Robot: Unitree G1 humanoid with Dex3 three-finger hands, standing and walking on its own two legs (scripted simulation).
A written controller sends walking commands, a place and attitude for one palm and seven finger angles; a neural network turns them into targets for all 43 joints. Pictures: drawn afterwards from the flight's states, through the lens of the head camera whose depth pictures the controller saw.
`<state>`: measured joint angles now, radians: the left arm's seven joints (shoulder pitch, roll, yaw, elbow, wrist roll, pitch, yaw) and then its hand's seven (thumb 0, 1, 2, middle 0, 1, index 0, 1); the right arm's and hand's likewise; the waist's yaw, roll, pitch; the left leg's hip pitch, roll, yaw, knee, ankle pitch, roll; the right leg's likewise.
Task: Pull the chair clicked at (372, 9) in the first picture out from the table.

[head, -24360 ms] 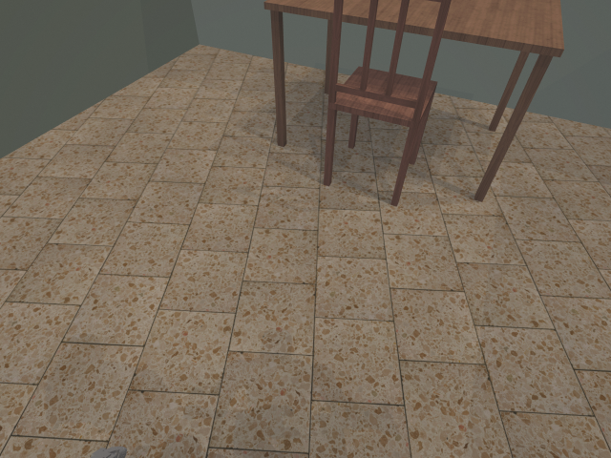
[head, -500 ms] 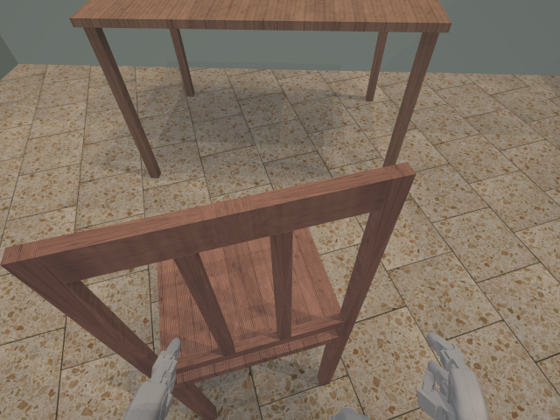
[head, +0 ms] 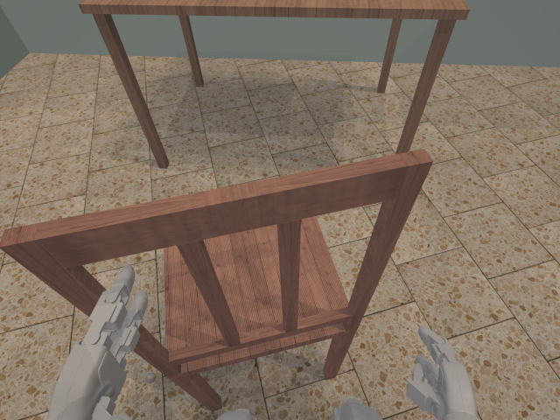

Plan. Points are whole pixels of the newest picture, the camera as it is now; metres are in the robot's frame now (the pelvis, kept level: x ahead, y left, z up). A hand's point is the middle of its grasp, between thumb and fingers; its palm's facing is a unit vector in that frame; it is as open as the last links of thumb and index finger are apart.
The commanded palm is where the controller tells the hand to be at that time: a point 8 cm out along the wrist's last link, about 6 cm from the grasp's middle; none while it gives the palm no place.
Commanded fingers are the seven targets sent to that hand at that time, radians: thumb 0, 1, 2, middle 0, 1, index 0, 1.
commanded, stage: draw the hand back to the body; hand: left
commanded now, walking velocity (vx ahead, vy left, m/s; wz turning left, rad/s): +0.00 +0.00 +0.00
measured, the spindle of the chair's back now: (217, 302) +0.28 +0.11 +0.02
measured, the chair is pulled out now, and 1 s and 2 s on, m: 0.73 0.74 0.74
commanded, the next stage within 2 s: step back with the hand held close in 1.10 s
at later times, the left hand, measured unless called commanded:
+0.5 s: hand (86, 330) +0.19 +0.21 +0.14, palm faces +0.23 -0.87 -0.43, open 12.5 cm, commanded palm +0.16 +0.26 +0.20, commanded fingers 0.00 0.54 0.73 -0.15 -0.22 -0.15 -0.22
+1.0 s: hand (71, 331) +0.19 +0.22 +0.14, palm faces +0.24 -0.85 -0.47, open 7.2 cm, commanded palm +0.17 +0.28 +0.24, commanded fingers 0.00 0.90 0.90 -0.20 -0.30 -0.20 -0.30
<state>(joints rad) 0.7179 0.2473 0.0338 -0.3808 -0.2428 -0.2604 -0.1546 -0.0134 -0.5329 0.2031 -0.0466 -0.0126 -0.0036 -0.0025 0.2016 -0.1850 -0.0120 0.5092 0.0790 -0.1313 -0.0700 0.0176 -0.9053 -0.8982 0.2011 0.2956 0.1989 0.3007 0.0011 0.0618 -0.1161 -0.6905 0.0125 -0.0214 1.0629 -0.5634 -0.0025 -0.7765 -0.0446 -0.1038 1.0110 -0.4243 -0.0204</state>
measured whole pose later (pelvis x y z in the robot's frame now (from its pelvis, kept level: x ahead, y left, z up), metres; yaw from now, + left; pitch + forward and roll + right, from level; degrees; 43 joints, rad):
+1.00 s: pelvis +0.03 -0.02 +0.07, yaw +0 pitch -4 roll +0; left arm 0.61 0.41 0.15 -0.36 -0.10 0.13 0.13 0.01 0.87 0.88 -0.39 -0.36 -0.29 -0.29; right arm 0.17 -0.23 0.02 0.68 0.03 -0.22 -0.09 0.02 -0.91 -0.90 0.20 0.30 0.20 0.30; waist 0.05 0.09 0.06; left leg -0.05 0.04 -0.01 0.45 -0.33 -0.03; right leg -0.16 0.00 -0.10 0.48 -0.24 -0.04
